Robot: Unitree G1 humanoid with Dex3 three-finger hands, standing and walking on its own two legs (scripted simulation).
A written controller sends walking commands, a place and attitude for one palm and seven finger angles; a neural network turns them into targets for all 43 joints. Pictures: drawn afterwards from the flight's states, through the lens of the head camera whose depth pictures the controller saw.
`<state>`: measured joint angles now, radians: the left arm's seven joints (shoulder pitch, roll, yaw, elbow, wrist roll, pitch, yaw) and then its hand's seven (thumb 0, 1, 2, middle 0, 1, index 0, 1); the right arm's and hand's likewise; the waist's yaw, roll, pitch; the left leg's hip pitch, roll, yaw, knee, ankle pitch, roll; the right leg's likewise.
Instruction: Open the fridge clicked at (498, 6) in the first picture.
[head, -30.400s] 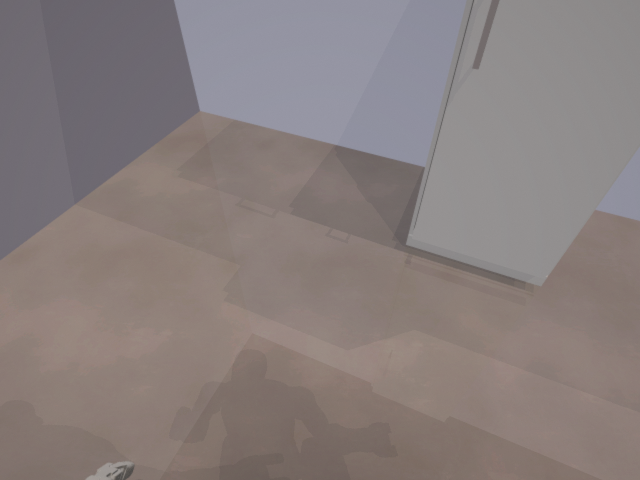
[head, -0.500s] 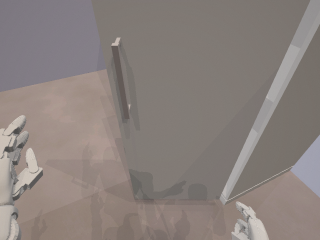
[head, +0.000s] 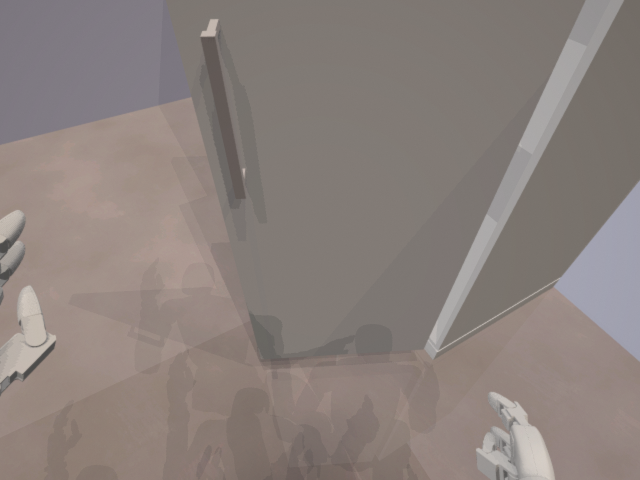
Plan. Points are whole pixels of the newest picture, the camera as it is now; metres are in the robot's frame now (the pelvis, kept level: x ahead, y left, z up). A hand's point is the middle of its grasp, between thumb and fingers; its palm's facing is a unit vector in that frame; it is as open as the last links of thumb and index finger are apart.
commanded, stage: step back with the hand held close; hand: left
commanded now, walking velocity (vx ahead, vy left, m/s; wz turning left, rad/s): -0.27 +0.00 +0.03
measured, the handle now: (229, 120) +0.53 +0.18 +0.18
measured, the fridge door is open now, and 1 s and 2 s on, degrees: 64 64 64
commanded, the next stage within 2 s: stop stepping back and stand still in 0.70 s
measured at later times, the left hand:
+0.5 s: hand out of the picture +0.10 +0.27 +0.18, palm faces +0.53 -0.74 -0.42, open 7.4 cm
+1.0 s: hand out of the picture -0.03 +0.27 +0.19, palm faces +0.48 -0.81 -0.33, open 7.5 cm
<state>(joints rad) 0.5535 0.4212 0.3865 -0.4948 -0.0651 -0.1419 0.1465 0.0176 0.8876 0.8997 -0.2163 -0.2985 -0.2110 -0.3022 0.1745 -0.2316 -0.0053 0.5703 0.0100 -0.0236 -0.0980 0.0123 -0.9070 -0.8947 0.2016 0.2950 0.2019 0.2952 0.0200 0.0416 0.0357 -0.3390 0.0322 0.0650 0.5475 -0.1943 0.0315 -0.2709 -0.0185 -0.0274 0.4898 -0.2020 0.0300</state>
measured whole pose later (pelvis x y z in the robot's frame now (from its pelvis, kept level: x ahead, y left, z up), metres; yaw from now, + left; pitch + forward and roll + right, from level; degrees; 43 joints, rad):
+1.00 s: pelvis -0.22 +0.00 +0.00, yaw +2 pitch -2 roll -4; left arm 0.53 0.40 0.41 -0.62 -0.06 -0.19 0.17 0.02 0.89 0.90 -0.21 -0.30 -0.20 -0.30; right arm 0.25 -0.13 0.02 0.62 -0.01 -0.15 -0.04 0.01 -0.90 -0.89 0.21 0.30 0.21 0.30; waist 0.01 -0.03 0.00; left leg -0.40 0.10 0.03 0.54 -0.15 0.00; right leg -0.34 0.06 -0.04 0.88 -0.47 0.01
